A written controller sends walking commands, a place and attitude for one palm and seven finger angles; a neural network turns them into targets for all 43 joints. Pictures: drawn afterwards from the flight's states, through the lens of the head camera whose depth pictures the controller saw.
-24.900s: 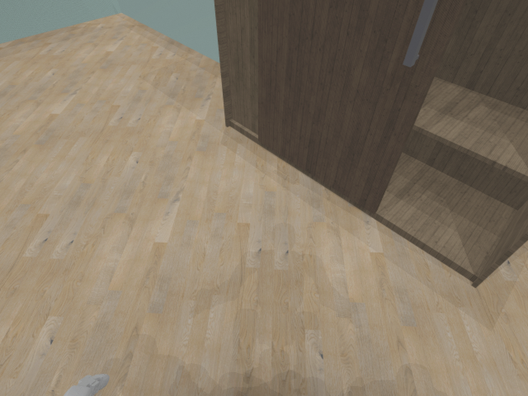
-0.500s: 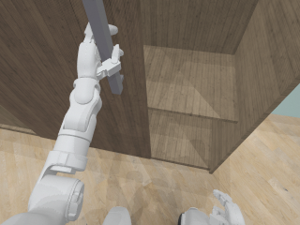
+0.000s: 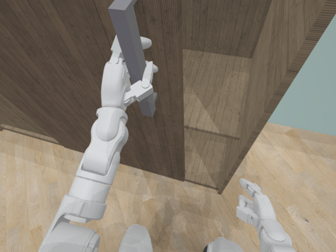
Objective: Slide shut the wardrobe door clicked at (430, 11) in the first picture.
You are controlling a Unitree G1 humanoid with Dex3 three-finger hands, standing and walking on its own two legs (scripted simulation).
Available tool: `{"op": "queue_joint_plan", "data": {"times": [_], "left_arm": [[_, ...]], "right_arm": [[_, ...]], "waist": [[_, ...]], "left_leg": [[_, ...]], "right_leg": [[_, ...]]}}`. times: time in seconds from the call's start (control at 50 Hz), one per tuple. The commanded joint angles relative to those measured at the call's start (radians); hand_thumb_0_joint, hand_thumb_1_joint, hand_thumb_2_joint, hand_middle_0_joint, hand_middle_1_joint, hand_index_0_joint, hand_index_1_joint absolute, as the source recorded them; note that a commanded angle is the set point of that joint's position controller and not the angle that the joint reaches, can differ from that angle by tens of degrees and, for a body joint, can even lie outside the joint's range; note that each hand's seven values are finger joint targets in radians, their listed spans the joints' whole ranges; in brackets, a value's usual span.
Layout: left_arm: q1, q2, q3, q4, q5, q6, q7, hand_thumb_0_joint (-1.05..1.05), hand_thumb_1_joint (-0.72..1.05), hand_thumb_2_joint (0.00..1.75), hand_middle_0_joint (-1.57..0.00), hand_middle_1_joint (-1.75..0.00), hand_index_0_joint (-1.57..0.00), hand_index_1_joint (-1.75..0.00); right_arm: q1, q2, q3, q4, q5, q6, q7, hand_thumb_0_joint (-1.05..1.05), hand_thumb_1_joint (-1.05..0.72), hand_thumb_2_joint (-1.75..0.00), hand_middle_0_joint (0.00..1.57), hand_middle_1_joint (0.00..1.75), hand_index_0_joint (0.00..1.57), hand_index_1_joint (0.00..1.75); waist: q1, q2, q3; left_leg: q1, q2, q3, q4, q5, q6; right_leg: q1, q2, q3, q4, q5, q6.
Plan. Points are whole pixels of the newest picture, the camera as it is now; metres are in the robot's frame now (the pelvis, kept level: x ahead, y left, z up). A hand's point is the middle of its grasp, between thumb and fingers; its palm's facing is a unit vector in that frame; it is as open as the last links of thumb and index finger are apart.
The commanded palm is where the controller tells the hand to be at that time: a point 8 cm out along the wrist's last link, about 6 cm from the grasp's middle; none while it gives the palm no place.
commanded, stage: step sideways, sliding the door along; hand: left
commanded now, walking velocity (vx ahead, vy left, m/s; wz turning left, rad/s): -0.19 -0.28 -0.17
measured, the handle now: (142, 65) +0.43 +0.12 +0.17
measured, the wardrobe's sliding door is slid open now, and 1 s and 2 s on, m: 0.19 0.00 0.00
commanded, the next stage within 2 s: stop walking and hold the door there in 0.82 s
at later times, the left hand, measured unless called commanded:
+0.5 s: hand (255, 102) +0.36 -0.10 +0.18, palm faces +0.08 -0.99 -0.12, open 6.4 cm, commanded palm +0.33 -0.10 +0.18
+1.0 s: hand (257, 99) +0.36 -0.10 +0.18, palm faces +0.41 -0.90 -0.15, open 7.1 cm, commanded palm +0.33 -0.08 +0.16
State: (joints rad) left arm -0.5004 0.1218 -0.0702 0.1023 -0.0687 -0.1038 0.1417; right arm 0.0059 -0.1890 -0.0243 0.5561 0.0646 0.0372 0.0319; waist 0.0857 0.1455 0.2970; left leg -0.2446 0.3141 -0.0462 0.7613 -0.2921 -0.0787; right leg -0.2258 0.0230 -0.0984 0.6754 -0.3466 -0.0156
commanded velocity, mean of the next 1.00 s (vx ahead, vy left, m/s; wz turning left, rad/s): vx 0.00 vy -0.24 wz -0.13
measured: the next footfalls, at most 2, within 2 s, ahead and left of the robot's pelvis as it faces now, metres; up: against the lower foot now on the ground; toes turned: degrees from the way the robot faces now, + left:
left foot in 0.20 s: +0.05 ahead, +0.12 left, +0.00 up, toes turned +8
right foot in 0.38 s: +0.03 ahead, -0.22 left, +0.00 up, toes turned -10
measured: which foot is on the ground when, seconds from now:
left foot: down 0.00-0.00, up 0.02-0.18, down 0.20-0.40, up 0.42-0.68, down 0.70-1.00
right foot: down 0.00-0.20, up 0.22-0.36, down 0.38-0.70, up 0.72-1.00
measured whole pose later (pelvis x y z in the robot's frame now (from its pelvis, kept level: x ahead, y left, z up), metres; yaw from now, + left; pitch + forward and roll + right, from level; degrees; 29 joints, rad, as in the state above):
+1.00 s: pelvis -0.04 -0.37 +0.01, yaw -10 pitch -3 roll -5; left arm -0.47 0.43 0.31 0.27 -0.08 -0.09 0.14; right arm 0.10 -0.18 -0.01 0.58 0.06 0.03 0.03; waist 0.16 0.04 0.20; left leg -0.11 0.38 0.08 0.54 -0.33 -0.15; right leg -0.45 -0.08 -0.02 0.84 -0.34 0.05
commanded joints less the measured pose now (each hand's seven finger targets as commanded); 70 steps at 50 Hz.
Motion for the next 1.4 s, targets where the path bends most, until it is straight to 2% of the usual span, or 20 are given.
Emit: {"op": "queue_joint_plan", "data": {"times": [0.0,0.08,0.14,0.2,0.3,0.36,0.4,0.48,0.64,0.68,0.7,0.8,0.9,0.92,0.98,1.04,1.1,1.26,1.34,1.38], "left_arm": [[-0.336,0.022,-0.113,-0.321,0.052,-0.096,-0.060,0.00,0.90,0.90,-0.45,-1.40,-0.45,-1.40],[-0.348,-0.021,-0.137,-0.475,0.028,-0.130,-0.034,0.00,0.90,0.90,-0.45,-1.40,-0.45,-1.40],[-0.304,0.047,-0.082,-0.471,0.014,-0.153,-0.029,0.00,0.90,0.90,-0.45,-1.40,-0.45,-1.40],[-0.227,0.020,-0.050,-0.343,0.027,-0.139,-0.060,0.00,0.90,0.90,-0.45,-1.40,-0.45,-1.40],[-0.349,0.024,-0.061,-0.340,0.044,-0.124,-0.048,0.00,0.90,0.90,-0.45,-1.40,-0.45,-1.40],[-0.374,0.060,-0.042,-0.314,0.056,-0.119,-0.061,0.00,0.90,0.90,-0.45,-1.40,-0.45,-1.40],[-0.314,0.174,0.075,-0.264,0.040,-0.103,-0.040,0.00,0.90,0.90,-0.45,-1.40,-0.45,-1.40],[-0.429,-0.086,-0.174,-0.447,0.008,-0.122,-0.041,0.00,0.90,0.90,-0.45,-1.40,-0.45,-1.40],[-0.430,-0.004,-0.152,-0.385,-0.002,-0.124,-0.016,0.00,0.90,0.90,-0.45,-1.40,-0.45,-1.40],[-0.442,-0.036,-0.161,-0.363,-0.030,-0.123,-0.038,0.00,0.90,0.90,-0.45,-1.40,-0.45,-1.40],[-0.398,0.030,-0.057,-0.317,-0.023,-0.096,-0.040,0.00,0.90,0.90,-0.45,-1.40,-0.45,-1.40],[-0.524,-0.002,-0.081,-0.306,-0.004,-0.050,-0.062,0.00,0.90,0.90,-0.45,-1.40,-0.45,-1.40],[-0.487,0.090,-0.027,-0.276,0.007,-0.044,-0.069,0.00,0.90,0.90,-0.45,-1.40,-0.45,-1.40],[-0.246,0.697,0.551,0.137,0.045,-0.037,-0.012,0.00,0.90,0.90,-0.45,-1.40,-0.45,-1.40],[-0.295,0.603,0.429,0.008,0.061,-0.085,-0.044,0.00,0.90,0.90,-0.45,-1.40,-0.45,-1.40],[-0.167,0.868,0.655,0.120,0.089,-0.104,-0.025,0.00,0.90,0.90,-0.45,-1.40,-0.45,-1.40],[-0.112,0.950,0.804,0.170,0.058,-0.088,-0.006,0.00,0.90,0.90,-0.45,-1.40,-0.45,-1.40],[0.031,0.868,0.796,0.315,0.079,-0.126,-0.006,0.00,0.90,0.90,-0.45,-1.40,-0.45,-1.40],[0.045,0.809,0.718,0.226,0.079,-0.153,0.005,0.00,0.90,0.90,-0.45,-1.40,-0.45,-1.40],[0.034,0.827,0.710,0.159,0.069,-0.141,0.018,0.00,0.90,0.90,-0.45,-1.40,-0.45,-1.40]], "right_arm": [[-0.024,-0.053,-0.030,-0.134,-0.015,-0.044,-0.034,0.00,-0.90,-0.90,0.20,0.30,0.20,0.30],[-0.052,-0.044,-0.010,-0.090,-0.030,-0.068,-0.041,0.00,-0.90,-0.90,0.20,0.30,0.20,0.30],[-0.023,-0.064,-0.049,-0.107,-0.021,-0.048,-0.053,0.00,-0.90,-0.90,0.20,0.30,0.20,0.30],[-0.010,-0.117,-0.058,-0.106,-0.038,-0.030,-0.017,0.00,-0.90,-0.90,0.20,0.30,0.20,0.30],[-0.035,-0.099,-0.047,-0.088,-0.030,-0.039,-0.008,0.00,-0.90,-0.90,0.20,0.30,0.20,0.30],[-0.007,-0.077,-0.041,-0.095,-0.004,-0.032,-0.018,0.00,-0.90,-0.90,0.20,0.30,0.20,0.30],[-0.016,-0.077,-0.048,-0.100,-0.013,-0.034,-0.034,0.00,-0.90,-0.90,0.20,0.30,0.20,0.30],[-0.070,-0.027,0.011,-0.094,-0.023,-0.074,-0.028,0.00,-0.90,-0.90,0.20,0.30,0.20,0.30],[0.043,-0.106,-0.049,-0.082,0.009,-0.063,-0.046,0.00,-0.90,-0.90,0.20,0.30,0.20,0.30],[0.001,-0.167,-0.072,-0.151,-0.026,-0.051,-0.040,0.00,-0.90,-0.90,0.20,0.30,0.20,0.30],[-0.034,-0.182,-0.069,-0.151,-0.014,-0.045,-0.023,0.00,-0.90,-0.90,0.20,0.30,0.20,0.30],[0.069,-0.163,-0.073,-0.083,0.002,-0.055,-0.013,0.00,-0.90,-0.90,0.20,0.30,0.20,0.30],[0.097,-0.190,-0.083,-0.104,-0.005,-0.057,0.002,0.00,-0.90,-0.90,0.20,0.30,0.20,0.30],[0.166,-0.249,-0.097,-0.001,-0.006,-0.031,-0.021,0.00,-0.90,-0.90,0.20,0.30,0.20,0.30],[0.133,-0.223,-0.076,-0.052,0.003,-0.072,-0.016,0.00,-0.90,-0.90,0.20,0.30,0.20,0.30],[0.095,-0.154,-0.043,-0.052,-0.010,-0.096,-0.037,0.00,-0.90,-0.90,0.20,0.30,0.20,0.30],[0.064,-0.207,-0.037,-0.043,-0.008,-0.099,-0.081,0.00,-0.90,-0.90,0.20,0.30,0.20,0.30],[0.101,-0.240,-0.061,0.019,-0.016,-0.128,-0.099,0.00,-0.90,-0.90,0.20,0.30,0.20,0.30],[0.129,-0.269,-0.067,0.019,-0.021,-0.138,-0.120,0.00,-0.90,-0.90,0.20,0.30,0.20,0.30],[0.140,-0.264,-0.073,-0.013,-0.016,-0.145,-0.134,0.00,-0.90,-0.90,0.20,0.30,0.20,0.30]], "waist": [[-0.086,-0.582,-0.594],[-0.114,-0.256,-0.587],[-0.127,-0.307,-0.703],[-0.100,0.024,-0.665],[-0.118,0.166,-0.548],[-0.113,-0.123,-0.573],[-0.097,-0.562,-0.568],[-0.119,-0.192,-0.565],[-0.126,-0.244,-0.709],[-0.119,0.193,-0.667],[-0.091,0.059,-0.673],[-0.096,0.014,-0.558],[-0.123,0.278,-0.512],[-0.100,0.301,-0.544],[-0.083,0.308,-0.552],[-0.060,-0.247,-0.622],[-0.042,-0.499,-0.565],[-0.080,-0.361,-0.512],[-0.095,0.098,-0.400],[-0.082,0.267,-0.348]], "left_leg": [[-0.163,-0.228,0.035,0.411,-0.326,0.067],[-0.085,-0.210,0.100,-0.155,-0.120,0.049],[0.284,-0.104,0.106,-0.337,0.448,0.072],[0.430,0.286,-0.159,-0.341,0.976,0.314],[0.242,0.179,0.112,-0.189,0.712,0.171],[0.168,-0.011,0.190,0.055,0.371,0.083],[-0.126,-0.240,0.153,0.374,-0.276,0.063],[-0.241,-0.238,0.011,0.435,-0.209,0.043],[0.348,-0.208,0.185,-0.497,0.136,0.129],[0.527,0.300,-0.356,-0.399,0.832,0.355],[0.529,0.322,-0.340,-0.380,0.844,0.382],[0.519,0.152,0.006,-0.307,0.617,0.284],[0.429,0.020,0.203,-0.261,0.799,0.172],[0.432,0.008,0.249,-0.243,0.789,0.145],[0.339,-0.074,0.285,0.023,0.603,0.116],[-0.232,-0.262,0.157,0.472,-0.287,0.067],[-0.256,-0.264,-0.061,0.603,-0.206,0.064],[0.018,-0.259,-0.043,0.054,-0.168,0.106],[0.079,-0.184,-0.098,-0.432,-0.020,0.116],[-0.181,-0.045,-0.253,-0.599,-0.129,0.240]], "right_leg": [[0.353,-0.301,0.351,-0.148,1.280,-0.165],[0.367,-0.248,0.260,-0.067,1.196,-0.126],[0.208,-0.203,0.220,0.008,0.938,-0.050],[-0.183,-0.041,0.183,0.305,-0.204,0.028],[-0.022,-0.073,0.108,0.044,-0.002,0.012],[0.134,-0.073,0.062,-0.270,0.367,0.014],[0.170,-0.256,0.414,-0.322,0.715,-0.119],[0.287,-0.250,0.367,-0.247,0.781,-0.169],[0.219,-0.099,0.201,-0.083,1.071,0.289],[-0.248,-0.037,0.225,0.464,-0.077,0.110],[-0.322,-0.016,0.306,0.604,-0.131,0.055],[-0.539,-0.066,0.160,0.685,-0.075,0.051],[-0.335,-0.034,-0.046,0.226,-0.024,0.071],[-0.304,0.006,-0.083,0.197,-0.010,0.079],[-0.015,0.036,-0.114,-0.247,0.272,0.063],[0.485,-0.288,0.363,-0.224,1.074,-0.079],[0.290,-0.357,0.492,-0.254,0.772,-0.086],[-0.051,-0.397,0.327,-0.337,0.417,-0.071],[-0.195,-0.143,0.138,-0.095,0.005,-0.008],[-0.098,-0.025,0.091,0.299,-0.153,0.025]]}}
